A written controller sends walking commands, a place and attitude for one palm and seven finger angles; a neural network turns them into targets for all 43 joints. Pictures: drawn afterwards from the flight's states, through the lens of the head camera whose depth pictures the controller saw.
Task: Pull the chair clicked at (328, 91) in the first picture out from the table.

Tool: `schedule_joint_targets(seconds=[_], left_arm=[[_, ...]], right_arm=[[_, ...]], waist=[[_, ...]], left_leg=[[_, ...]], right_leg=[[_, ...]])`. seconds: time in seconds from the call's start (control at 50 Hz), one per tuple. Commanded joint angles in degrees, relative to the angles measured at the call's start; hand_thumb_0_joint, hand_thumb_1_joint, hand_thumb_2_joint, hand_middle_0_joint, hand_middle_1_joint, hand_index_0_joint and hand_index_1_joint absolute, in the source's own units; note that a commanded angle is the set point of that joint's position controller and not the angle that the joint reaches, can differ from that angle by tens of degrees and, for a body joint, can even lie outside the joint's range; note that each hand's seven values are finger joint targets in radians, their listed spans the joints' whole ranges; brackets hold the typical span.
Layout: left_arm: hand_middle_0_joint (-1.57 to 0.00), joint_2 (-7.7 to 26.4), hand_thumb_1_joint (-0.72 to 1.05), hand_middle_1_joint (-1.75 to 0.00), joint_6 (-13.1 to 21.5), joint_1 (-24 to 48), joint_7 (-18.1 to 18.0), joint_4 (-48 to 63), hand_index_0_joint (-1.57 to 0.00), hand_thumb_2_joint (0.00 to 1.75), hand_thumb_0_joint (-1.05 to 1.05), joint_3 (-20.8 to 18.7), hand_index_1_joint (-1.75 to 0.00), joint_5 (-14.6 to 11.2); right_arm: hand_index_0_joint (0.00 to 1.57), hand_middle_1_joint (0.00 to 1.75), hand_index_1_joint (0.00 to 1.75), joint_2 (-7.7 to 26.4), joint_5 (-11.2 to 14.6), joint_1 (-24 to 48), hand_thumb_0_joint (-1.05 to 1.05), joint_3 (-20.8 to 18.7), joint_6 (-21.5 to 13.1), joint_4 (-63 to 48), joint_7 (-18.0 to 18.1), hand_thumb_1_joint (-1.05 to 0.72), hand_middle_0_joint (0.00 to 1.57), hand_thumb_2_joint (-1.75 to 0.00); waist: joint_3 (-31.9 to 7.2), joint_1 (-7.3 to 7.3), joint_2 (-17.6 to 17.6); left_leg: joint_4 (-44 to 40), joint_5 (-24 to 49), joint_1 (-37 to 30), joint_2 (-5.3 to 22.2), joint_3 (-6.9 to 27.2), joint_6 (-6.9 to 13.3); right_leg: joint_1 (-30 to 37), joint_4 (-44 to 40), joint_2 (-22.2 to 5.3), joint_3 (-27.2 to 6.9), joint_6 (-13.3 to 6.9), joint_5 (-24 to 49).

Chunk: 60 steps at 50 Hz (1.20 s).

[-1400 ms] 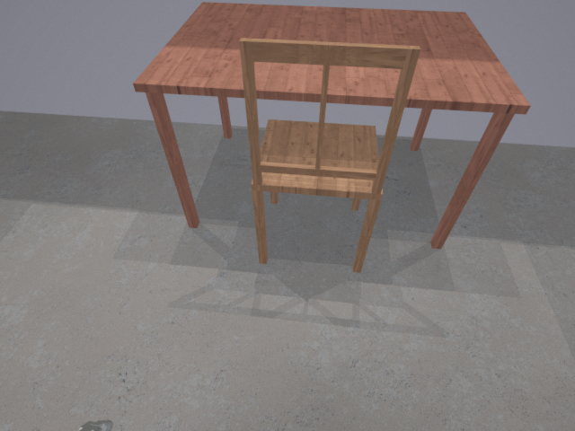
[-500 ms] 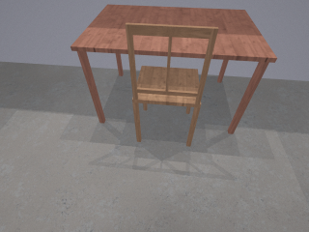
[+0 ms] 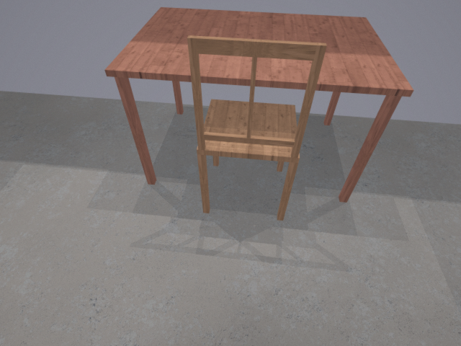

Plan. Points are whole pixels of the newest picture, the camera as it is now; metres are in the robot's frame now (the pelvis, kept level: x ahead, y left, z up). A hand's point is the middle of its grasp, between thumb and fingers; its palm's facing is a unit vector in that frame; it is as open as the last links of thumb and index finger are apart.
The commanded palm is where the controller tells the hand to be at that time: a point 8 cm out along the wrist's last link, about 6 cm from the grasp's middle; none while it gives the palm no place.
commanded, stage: look at it before walking up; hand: left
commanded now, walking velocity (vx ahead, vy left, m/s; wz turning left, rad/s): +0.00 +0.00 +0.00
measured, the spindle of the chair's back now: (251, 101) +0.91 -0.02 -0.07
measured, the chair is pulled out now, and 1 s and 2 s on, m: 0.00 0.00 0.00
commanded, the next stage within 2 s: walk to a spot facing it in 0.04 s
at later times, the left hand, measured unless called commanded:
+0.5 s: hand out of the picture +0.06 +0.21 -0.18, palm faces -0.11 -0.95 -0.29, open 7.4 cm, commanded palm none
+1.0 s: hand out of the picture +0.09 +0.21 -0.17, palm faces -0.29 -0.93 -0.22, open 7.4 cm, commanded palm none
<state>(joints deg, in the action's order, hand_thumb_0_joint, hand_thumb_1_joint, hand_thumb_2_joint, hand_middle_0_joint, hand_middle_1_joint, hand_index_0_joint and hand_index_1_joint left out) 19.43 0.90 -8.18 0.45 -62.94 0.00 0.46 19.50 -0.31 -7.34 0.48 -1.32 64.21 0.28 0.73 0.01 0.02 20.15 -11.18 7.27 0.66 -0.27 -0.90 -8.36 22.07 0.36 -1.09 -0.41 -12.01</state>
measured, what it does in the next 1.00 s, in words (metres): steps on the spot, turning right: left foot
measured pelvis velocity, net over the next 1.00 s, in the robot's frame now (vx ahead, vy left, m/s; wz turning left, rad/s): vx -0.02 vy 0.02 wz -0.41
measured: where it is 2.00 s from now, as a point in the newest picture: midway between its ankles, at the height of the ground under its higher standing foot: outside the picture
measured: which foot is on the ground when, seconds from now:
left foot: down 0.00-0.54, up 0.56-0.92, down 0.94-1.00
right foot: down 0.00-0.94, up 0.96-1.00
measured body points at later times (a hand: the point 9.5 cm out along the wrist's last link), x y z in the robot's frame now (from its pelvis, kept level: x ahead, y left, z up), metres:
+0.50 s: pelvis -0.02 -0.01 -0.02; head +0.00 -0.02 +0.43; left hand +0.07 +0.26 -0.16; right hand +0.03 -0.28 -0.17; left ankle +0.00 +0.13 -0.75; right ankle -0.01 -0.10 -0.74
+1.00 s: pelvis -0.02 +0.02 -0.01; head -0.01 +0.03 +0.44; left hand +0.10 +0.26 -0.16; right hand -0.04 -0.25 -0.13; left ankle -0.01 +0.14 -0.75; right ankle -0.02 -0.10 -0.72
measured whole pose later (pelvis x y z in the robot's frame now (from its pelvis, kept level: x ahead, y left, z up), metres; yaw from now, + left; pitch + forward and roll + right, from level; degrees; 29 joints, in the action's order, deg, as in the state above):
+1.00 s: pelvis -0.02 +0.02 -0.01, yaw -24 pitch +1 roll +0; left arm 14.0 -2.8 -18.3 1.9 -53.1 -5.8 1.3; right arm 13.0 -0.9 -13.6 -2.6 -1.9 50.9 1.5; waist -0.9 1.6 -1.8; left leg 25.8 -16.4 10.4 0.0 -0.7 0.9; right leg -26.8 43.7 5.7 -7.8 -0.1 -20.6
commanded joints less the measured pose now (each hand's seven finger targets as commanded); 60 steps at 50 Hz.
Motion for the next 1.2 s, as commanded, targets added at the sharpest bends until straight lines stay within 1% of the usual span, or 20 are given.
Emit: schedule_joint_targets(seconds=[0.0, 0.18, 0.32, 0.42, 0.46, 0.48, 0.5, 0.52, 0.54, 0.58, 0.66, 0.82, 0.88, 0.9, 0.92, 0.94, 0.96, 0.98, 1.02, 1.18], left_arm=[[-0.20, 12.03, 0.90, -0.30, 1.08, 2.22, -1.10, 3.65, -0.20, 0.90, 0.00, -2.41, -0.30, 0.21], [-0.20, 12.72, 0.90, -0.30, 0.84, 2.35, -0.91, 4.35, -0.20, 0.90, 0.00, -2.95, -0.30, 0.26], [-0.20, 5.79, 0.90, -0.30, -2.16, -3.07, -0.95, 7.63, -0.20, 0.90, 0.00, -3.02, -0.30, 0.49], [-0.20, 2.98, 0.90, -0.30, -3.08, -6.34, -0.24, 10.88, -0.20, 0.90, 0.00, -3.74, -0.30, 0.67], [-0.20, 1.75, 0.90, -0.30, -3.05, -9.24, 0.08, 11.36, -0.20, 0.90, 0.00, -4.21, -0.30, 0.69], [-0.20, 2.41, 0.90, -0.30, -2.70, -12.11, 0.12, 10.95, -0.20, 0.90, 0.00, -4.53, -0.30, 0.80], [-0.20, 5.81, 0.90, -0.30, -1.87, -14.10, -0.30, 11.12, -0.20, 0.90, 0.00, -5.39, -0.30, 1.48], [-0.20, 9.67, 0.90, -0.30, -1.45, -15.47, -1.12, 11.59, -0.20, 0.90, 0.00, -6.13, -0.30, 1.28], [-0.20, 8.68, 0.90, -0.30, -1.49, -15.22, -1.80, 12.04, -0.20, 0.90, 0.00, -6.13, -0.30, 0.67], [-0.20, 6.15, 0.90, -0.30, -1.51, -8.97, -1.85, 13.96, -0.20, 0.90, 0.00, -6.01, -0.30, 0.51], [-0.20, 4.27, 0.90, -0.30, -1.33, -9.72, -1.63, 14.48, -0.20, 0.90, 0.00, -6.19, -0.30, 0.65], [-0.20, 4.57, 0.90, -0.30, -1.46, -10.76, -0.63, 14.53, -0.20, 0.90, 0.00, -7.12, -0.30, 1.14], [-0.20, 4.11, 0.90, -0.30, -1.78, -6.18, -0.40, 15.75, -0.20, 0.90, 0.00, -7.32, -0.30, 0.91], [-0.20, 1.19, 0.90, -0.30, -1.82, -5.21, -0.01, 16.96, -0.20, 0.90, 0.00, -6.79, -0.30, 0.70], [-0.20, -2.51, 0.90, -0.30, -1.53, -2.90, 0.99, 19.18, -0.20, 0.90, 0.00, -6.41, -0.30, 0.06], [-0.20, 0.01, 0.90, -0.30, -0.61, 0.93, 1.64, 21.14, -0.20, 0.90, 0.00, -7.42, -0.30, 0.92], [-0.20, -0.07, 0.90, -0.30, -0.84, -0.25, 2.17, 19.49, -0.20, 0.90, 0.00, -7.40, -0.30, 1.68], [-0.20, -0.04, 0.90, -0.30, -1.18, -2.85, 2.57, 18.04, -0.20, 0.90, 0.00, -7.30, -0.30, 1.69], [-0.20, -1.59, 0.90, -0.30, -1.63, -4.53, 3.40, 16.24, -0.20, 0.90, 0.00, -6.72, -0.30, 1.85], [-0.20, -4.49, 0.90, -0.30, -1.52, 7.67, 4.08, 18.58, -0.20, 0.90, 0.00, -3.89, -0.30, 1.40]], right_arm=[[0.20, 0.30, 0.30, 11.40, -0.14, 2.85, 0.00, -2.22, -1.12, -3.36, 0.72, -0.90, 0.20, -0.90], [0.20, 0.30, 0.30, 11.93, -0.21, 2.20, 0.00, -2.75, -1.19, -3.71, 0.95, -0.90, 0.20, -0.90], [0.20, 0.30, 0.30, 5.79, -0.38, -3.00, 0.00, -3.44, 0.82, -7.54, 1.72, -0.90, 0.20, -0.90], [0.20, 0.30, 0.30, 6.87, -0.55, -1.19, 0.00, -5.17, 1.02, -11.81, 1.51, -0.90, 0.20, -0.90], [0.20, 0.30, 0.30, 6.47, -0.69, 0.65, 0.00, -5.60, 1.06, -13.39, 1.33, -0.90, 0.20, -0.90], [0.20, 0.30, 0.30, 6.21, -0.60, 1.54, 0.00, -5.69, 1.34, -13.99, 1.23, -0.90, 0.20, -0.90], [0.20, 0.30, 0.30, 3.30, -0.32, 0.95, 0.00, -5.44, 1.86, -15.04, 1.07, -0.90, 0.20, -0.90], [0.20, 0.30, 0.30, -0.04, -0.29, 2.11, 0.00, -4.84, 2.23, -16.79, 1.03, -0.90, 0.20, -0.90], [0.20, 0.30, 0.30, 1.53, -0.29, 2.17, 0.00, -5.02, 2.68, -16.47, 1.34, -0.90, 0.20, -0.90], [0.20, 0.30, 0.30, 1.05, -0.32, 0.46, 0.00, -5.34, 2.21, -15.12, 0.98, -0.90, 0.20, -0.90], [0.20, 0.30, 0.30, -0.78, -0.50, -0.89, 0.00, -5.27, 2.24, -14.78, 0.96, -0.90, 0.20, -0.90], [0.20, 0.30, 0.30, -1.81, -0.32, -1.86, 0.00, -5.13, 0.58, -17.03, 0.48, -0.90, 0.20, -0.90], [0.20, 0.30, 0.30, -1.17, 0.07, -12.14, 0.00, -5.59, -0.31, -14.27, 1.03, -0.90, 0.20, -0.90], [0.20, 0.30, 0.30, 2.33, -0.27, -16.64, 0.00, -6.16, -0.78, -13.18, 1.94, -0.90, 0.20, -0.90], [0.20, 0.30, 0.30, 8.47, -1.15, -17.73, 0.00, -7.23, -1.13, -13.77, 2.47, -0.90, 0.20, -0.90], [0.20, 0.30, 0.30, 8.83, -1.03, -14.43, 0.00, -6.83, -1.53, -15.03, 2.63, -0.90, 0.20, -0.90], [0.20, 0.30, 0.30, 4.79, -1.35, -11.44, 0.00, -5.45, -1.66, -15.61, 1.74, -0.90, 0.20, -0.90], [0.20, 0.30, 0.30, 3.40, -1.15, -8.88, 0.00, -4.68, -1.93, -15.94, 1.77, -0.90, 0.20, -0.90], [0.20, 0.30, 0.30, 1.06, -0.95, -9.21, 0.00, -3.86, -2.82, -15.31, 1.74, -0.90, 0.20, -0.90], [0.20, 0.30, 0.30, -0.07, -1.09, -22.38, 0.00, -3.16, -4.02, -9.26, 1.93, -0.90, 0.20, -0.90]], waist=[[-2.44, 0.02, 0.13], [-2.23, -0.16, 0.08], [-1.13, -0.35, 1.39], [0.32, 1.33, 9.22], [0.48, 2.82, 9.42], [0.03, 4.37, 5.62], [0.02, 4.95, -8.71], [0.56, 5.17, -21.64], [-0.02, 4.91, -15.75], [0.91, 1.41, -5.07], [-3.01, 1.55, -6.40], [-1.90, 2.87, -10.65], [-3.26, -2.05, -10.40], [-4.15, -4.22, -0.87], [-0.68, -5.41, 17.72], [4.58, -4.25, 9.27], [5.57, -1.87, 5.61], [5.45, 0.02, 8.71], [6.46, 0.93, 7.09], [7.88, -3.55, 7.72]], left_leg=[[-3.03, 7.67, -0.64, 6.42, 5.24, 2.26], [-1.85, 7.66, -2.02, 6.84, 3.86, 2.04], [3.07, 6.23, -1.06, 9.45, 0.51, 1.78], [0.65, 6.05, 3.88, 17.55, 3.75, 7.06], [4.64, 7.83, 7.04, 18.52, 0.60, 7.47], [11.18, 5.72, 9.83, 16.32, -1.96, 5.34], [26.31, -5.21, 15.89, 8.46, -7.82, 0.34], [39.22, -23.68, 24.89, 0.09, -5.47, -2.23], [44.26, -21.94, 24.50, 1.41, 2.90, -1.44], [46.05, -13.98, 24.53, 3.41, 3.51, -1.75], [40.05, -10.82, 21.27, 2.04, 1.90, -2.58], [20.27, -15.58, 12.46, -1.44, -0.07, -0.74], [2.43, -10.49, -8.83, -2.60, -0.57, 1.57], [-4.88, -16.41, -20.51, 4.80, 6.22, 3.92], [-13.64, -31.60, -20.62, 22.77, 27.36, 8.54], [-14.43, -28.64, -7.77, 28.15, 28.22, 11.97], [-14.85, -29.50, -1.30, 23.96, 25.12, 10.58], [-14.42, -28.99, 2.53, 21.83, 19.99, 9.25], [-12.60, -17.14, 2.92, 15.78, 8.69, 7.13], [-6.74, 14.72, -10.31, 17.53, -2.98, 8.65]], right_leg=[[-0.25, -3.89, -6.90, -5.84, -1.28, 8.94], [-1.55, -3.24, -6.32, -7.41, -1.94, 11.23], [-9.27, 6.52, -3.49, -8.37, -1.00, 13.35], [-12.73, 21.72, 0.21, -2.02, 0.54, -6.65], [-9.15, 20.71, -1.52, 0.22, 0.75, -10.85], [-5.42, 14.53, -2.05, -1.28, 0.17, -4.55], [-3.19, 2.84, -8.82, -14.32, -2.50, 6.14], [-3.34, -5.52, -18.26, -34.19, -7.24, 15.49], [-5.09, -8.26, -18.56, -35.71, -8.53, 10.64], [-6.40, -5.01, -14.63, -29.54, -11.10, 5.91], [-4.79, -4.45, -10.75, -24.72, -9.65, 3.75], [-9.05, -10.53, -7.33, -30.16, -9.76, -20.50], [-22.29, -5.53, -2.08, -25.80, -5.17, -22.58], [-32.61, 4.11, 2.43, -20.00, -2.27, -23.39], [-44.04, 22.94, 7.22, -8.35, 0.41, -20.34], [-41.46, 32.31, 0.55, -4.03, 1.52, -15.56], [-38.71, 37.91, -0.75, -4.25, 1.24, -9.75], [-37.27, 41.35, -1.58, -3.07, 1.27, -7.55], [-37.10, 47.84, -2.00, -1.36, 1.79, -0.21], [-41.41, 34.24, -5.51, 4.93, 1.71, 0.93]])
